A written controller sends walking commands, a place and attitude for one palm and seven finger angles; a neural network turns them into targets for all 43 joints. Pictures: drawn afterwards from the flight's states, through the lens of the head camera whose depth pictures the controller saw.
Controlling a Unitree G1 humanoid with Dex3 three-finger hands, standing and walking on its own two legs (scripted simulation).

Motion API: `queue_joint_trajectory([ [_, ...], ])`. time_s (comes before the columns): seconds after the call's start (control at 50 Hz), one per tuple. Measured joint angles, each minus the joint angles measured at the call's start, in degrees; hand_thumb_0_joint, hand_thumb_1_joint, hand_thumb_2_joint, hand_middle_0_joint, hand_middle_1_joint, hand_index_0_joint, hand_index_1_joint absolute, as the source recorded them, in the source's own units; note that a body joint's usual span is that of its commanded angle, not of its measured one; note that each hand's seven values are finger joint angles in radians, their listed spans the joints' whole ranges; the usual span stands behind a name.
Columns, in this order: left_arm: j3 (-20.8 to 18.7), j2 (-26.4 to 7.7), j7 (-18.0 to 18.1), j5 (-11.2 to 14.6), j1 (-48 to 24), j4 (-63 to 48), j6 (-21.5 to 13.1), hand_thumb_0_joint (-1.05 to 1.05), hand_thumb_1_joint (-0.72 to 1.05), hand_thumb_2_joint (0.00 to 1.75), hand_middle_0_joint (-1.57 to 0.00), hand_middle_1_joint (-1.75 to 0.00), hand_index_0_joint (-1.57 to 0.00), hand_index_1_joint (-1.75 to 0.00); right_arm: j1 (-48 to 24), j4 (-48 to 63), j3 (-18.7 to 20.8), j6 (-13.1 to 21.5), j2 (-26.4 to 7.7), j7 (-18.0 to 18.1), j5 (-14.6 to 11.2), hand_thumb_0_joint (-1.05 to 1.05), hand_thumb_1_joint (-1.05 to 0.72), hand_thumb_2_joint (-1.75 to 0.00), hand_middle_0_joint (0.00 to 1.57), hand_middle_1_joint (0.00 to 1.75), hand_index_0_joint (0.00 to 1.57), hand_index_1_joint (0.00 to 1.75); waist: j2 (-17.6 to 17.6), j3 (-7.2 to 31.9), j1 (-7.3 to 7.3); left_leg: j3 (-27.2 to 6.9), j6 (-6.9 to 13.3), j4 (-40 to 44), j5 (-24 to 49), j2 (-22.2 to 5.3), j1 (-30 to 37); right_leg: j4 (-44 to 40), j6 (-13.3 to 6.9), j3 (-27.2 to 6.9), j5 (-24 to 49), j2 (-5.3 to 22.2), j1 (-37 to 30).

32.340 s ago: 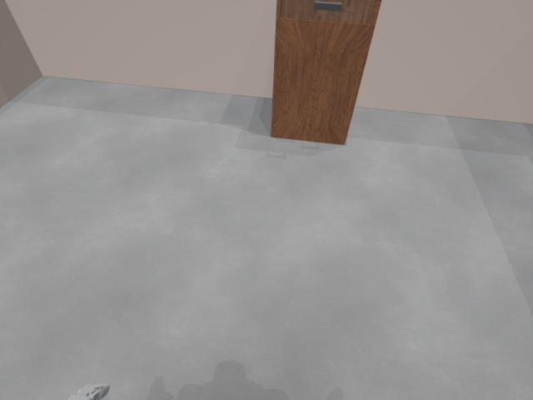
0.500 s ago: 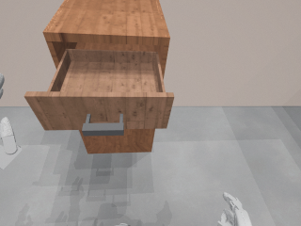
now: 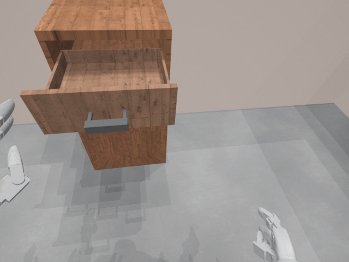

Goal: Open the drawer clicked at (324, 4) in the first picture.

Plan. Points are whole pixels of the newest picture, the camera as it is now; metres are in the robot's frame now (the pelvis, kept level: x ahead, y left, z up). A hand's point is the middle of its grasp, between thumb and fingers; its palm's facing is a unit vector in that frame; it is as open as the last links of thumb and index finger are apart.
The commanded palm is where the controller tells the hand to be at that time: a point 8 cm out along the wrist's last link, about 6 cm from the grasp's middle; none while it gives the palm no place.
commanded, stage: stop stepping back and stand still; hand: left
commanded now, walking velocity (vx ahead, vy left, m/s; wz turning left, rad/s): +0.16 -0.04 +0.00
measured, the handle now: (107, 120) +0.49 +0.22 +0.02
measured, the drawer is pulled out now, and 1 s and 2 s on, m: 0.29 0.29 0.29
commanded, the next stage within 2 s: let the arm hang, fingers relaxed in 0.56 s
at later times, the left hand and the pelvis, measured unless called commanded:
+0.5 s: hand out of the picture +0.14 +0.25 +0.18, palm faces +0.42 -0.78 -0.46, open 7.4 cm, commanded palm +0.08 +0.29 +0.20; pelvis -0.04 +0.00 +0.00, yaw +3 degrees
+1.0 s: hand out of the picture +0.00 +0.18 -0.17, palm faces +0.07 -0.98 -0.17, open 7.0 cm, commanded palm none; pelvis -0.06 -0.01 +0.00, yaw +5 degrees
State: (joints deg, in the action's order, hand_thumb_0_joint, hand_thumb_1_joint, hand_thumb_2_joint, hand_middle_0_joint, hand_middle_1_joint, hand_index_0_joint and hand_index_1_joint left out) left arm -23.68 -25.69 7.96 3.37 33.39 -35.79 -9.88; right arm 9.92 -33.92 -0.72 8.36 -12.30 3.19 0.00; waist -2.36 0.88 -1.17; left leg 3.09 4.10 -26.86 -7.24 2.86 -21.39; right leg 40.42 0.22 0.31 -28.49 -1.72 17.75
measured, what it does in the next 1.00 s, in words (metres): steps on the spot: left foot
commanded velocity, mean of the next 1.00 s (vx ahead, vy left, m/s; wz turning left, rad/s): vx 0.07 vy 0.00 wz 0.00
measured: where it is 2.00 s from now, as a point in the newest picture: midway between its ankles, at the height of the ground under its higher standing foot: outside the picture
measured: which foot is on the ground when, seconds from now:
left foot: down 0.00-0.10, up 0.12-0.32, down 0.34-1.00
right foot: down 0.00-1.00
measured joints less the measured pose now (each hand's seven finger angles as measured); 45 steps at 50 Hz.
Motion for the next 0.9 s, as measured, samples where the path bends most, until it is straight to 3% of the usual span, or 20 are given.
queue_joint_trajectory([
  [0.08, 0.1, 0.4, 0.2, -0.4, 2.6, -1.1, 0.8, 0.02, 0.89, 0.90, -0.21, -0.30, -0.22, -0.30, 1.7, 1.4, -0.7, -0.4, 1.0, 0.0, 0.0, 0.01, -0.90, -0.90, 0.20, 0.30, 0.20, 0.30, 0.4, -1.0, -0.93, -0.5, -1.1, 0.1, 0.6, -0.4, -0.4, -7.3, -1.2, 1.6, 6.5, 0.4, -1.8],
  [0.12, 0.7, 0.5, 0.0, -0.8, 4.0, -2.0, 0.5, 0.02, 0.89, 0.90, -0.21, -0.30, -0.22, -0.30, 3.0, 1.1, -0.6, -1.4, 1.2, -0.1, 0.1, 0.01, -0.90, -0.90, 0.20, 0.30, 0.20, 0.30, 1.2, -0.9, -1.27, -1.7, -2.6, -3.5, -6.1, -0.9, -2.0, -9.2, -2.7, 3.0, 10.3, -0.1, -2.4],
  [0.16, 1.1, 0.7, 0.0, -1.1, 5.1, -3.4, 0.0, 0.02, 0.89, 0.90, -0.22, -0.30, -0.22, -0.30, 4.4, -0.3, -0.5, -2.5, 1.3, -0.3, 0.3, 0.01, -0.90, -0.90, 0.20, 0.30, 0.20, 0.30, 0.4, 0.1, 0.10, -2.2, -4.0, -13.8, -11.3, -0.7, -4.9, -10.3, -4.1, 2.8, 12.9, 0.2, -2.2],
  [0.22, 1.2, 1.8, 0.4, -1.6, 4.7, -3.4, -1.6, 0.02, 0.88, 0.90, -0.22, -0.30, -0.22, -0.30, 6.4, -3.1, -0.3, -3.7, 1.1, -0.1, 0.6, 0.01, -0.90, -0.90, 0.20, 0.30, 0.20, 0.30, -0.9, 2.2, 1.34, -1.8, -4.5, -22.9, -12.7, -1.6, -5.5, -12.3, -3.9, 2.1, 15.0, 1.0, -2.2],
  [0.26, 1.2, 2.4, 0.9, -2.1, 2.9, -1.4, -2.4, 0.01, 0.88, 0.90, -0.22, -0.30, -0.22, -0.30, 7.9, -3.9, -0.1, -3.8, 0.7, 0.5, 0.5, 0.01, -0.90, -0.90, 0.20, 0.30, 0.20, 0.30, -1.0, 3.8, 1.08, -1.1, -4.0, -19.8, -13.4, -3.0, -3.0, -13.0, -3.5, 2.8, 15.0, 1.8, -2.0],
  [0.34, 2.0, 4.3, 1.7, -2.5, -0.9, 3.1, -2.5, 0.01, 0.88, 0.90, -0.22, -0.30, -0.22, -0.30, 8.8, -4.2, 0.9, -2.4, -1.6, 1.6, 0.4, 0.02, -0.90, -0.90, 0.20, 0.30, 0.20, 0.30, 1.6, 4.2, 0.03, -1.3, -2.4, -4.2, -14.7, -5.6, 5.8, -11.2, -2.4, 4.9, 14.3, 2.1, -0.8],
  [0.36, 2.2, 4.6, 1.8, -2.4, -1.3, 3.7, -2.4, 0.01, 0.89, 0.90, -0.22, -0.30, -0.22, -0.30, 8.3, -4.4, 1.3, -2.1, -1.9, 1.8, 0.4, 0.02, -0.90, -0.90, 0.20, 0.30, 0.20, 0.30, 2.1, 3.5, -0.39, -1.6, -2.6, -2.1, -10.8, -5.6, 6.4, -10.2, -2.0, 5.3, 13.9, 2.3, -0.4],
  [0.44, 1.5, 4.0, 1.6, -2.0, 0.9, 3.6, -1.4, 0.01, 0.89, 0.90, -0.21, -0.30, -0.21, -0.30, 6.0, -3.7, 1.1, -1.6, -0.7, 1.3, -0.2, 0.02, -0.90, -0.90, 0.20, 0.30, 0.20, 0.30, 1.0, 0.8, -0.34, -0.1, -4.8, -3.6, -8.8, -5.0, 7.2, -8.8, -1.1, 3.7, 13.6, 3.1, -0.8],
  [0.54, 1.3, 2.2, 1.4, -2.1, 2.7, -0.5, -1.5, 0.02, 0.89, 0.90, -0.21, -0.30, -0.22, -0.30, 5.2, -2.2, -0.4, 0.1, 1.9, 0.4, -0.2, 0.02, -0.90, -0.90, 0.20, 0.30, 0.20, 0.30, 0.5, 0.1, 0.17, -0.1, -5.1, -4.1, -9.6, -5.4, 7.5, -8.9, -1.3, 3.7, 13.4, 2.7, -1.4],
  [0.66, 0.9, 3.1, 1.4, -1.5, 0.5, -0.1, -3.0, 0.01, 0.89, 0.90, -0.21, -0.30, -0.22, -0.30, 2.9, -1.9, -1.6, 0.0, 3.0, -0.5, -0.1, 0.01, -0.90, -0.90, 0.20, 0.30, 0.20, 0.30, 1.9, -0.1, 1.25, -0.5, -5.8, -4.6, -10.0, -6.6, 7.0, -10.2, -2.0, 4.1, 13.9, 1.4, -1.7],
  [0.7, 5.0, 3.1, -1.0, -3.3, -4.3, 9.3, -3.2, 0.01, 0.89, 0.90, -0.21, -0.30, -0.21, -0.30, 1.7, -5.0, -0.1, 1.2, 1.8, -2.5, 0.1, 0.01, -0.90, -0.90, 0.20, 0.30, 0.20, 0.30, 3.3, 1.0, 1.79, -0.8, -5.6, -6.4, -10.4, -6.4, 4.8, -8.6, -2.0, 4.6, 13.4, 1.9, 0.0],
  [0.76, 12.8, 5.7, -5.3, -5.1, -12.4, 31.8, 4.9, 0.00, 0.90, 0.90, -0.20, -0.30, -0.21, -0.30, -1.3, -9.5, 1.2, -2.6, -1.1, -3.8, 0.7, 0.01, -0.90, -0.90, 0.20, 0.30, 0.20, 0.30, 5.6, 2.4, 1.87, -0.7, -5.2, -9.0, -11.5, -5.2, 2.8, -4.2, -1.5, 4.4, 11.3, 3.3, 2.9],
  [0.82, 18.4, 9.3, -7.6, -5.8, -16.9, 53.1, 11.2, 0.00, 0.90, 0.90, -0.20, -0.30, -0.20, -0.30, -2.9, -11.4, 1.6, -5.7, -2.5, -3.7, 1.2, 0.01, -0.90, -0.90, 0.20, 0.30, 0.20, 0.30, 6.3, 1.1, 0.56, -0.1, -4.9, -10.4, -12.0, -4.7, 2.4, -1.5, -1.3, 3.7, 10.3, 3.8, 4.1],
  [0.9, 23.6, 13.4, -8.8, -5.8, -18.1, 70.8, 13.5, 0.01, 0.91, 0.90, -0.20, -0.30, -0.20, -0.30, -1.1, -12.9, 1.7, -8.1, -2.5, -3.3, 1.3, 0.01, -0.90, -0.90, 0.20, 0.30, 0.20, 0.30, 3.1, -3.1, -0.99, -0.6, -5.3, -9.7, -11.2, -4.5, 3.7, -1.7, -2.0, 4.2, 10.5, 4.1, 2.7],
])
